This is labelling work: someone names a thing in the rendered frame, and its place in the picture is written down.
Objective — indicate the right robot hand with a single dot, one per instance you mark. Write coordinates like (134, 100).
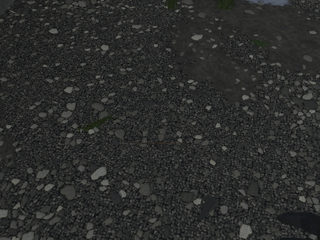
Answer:
(306, 220)

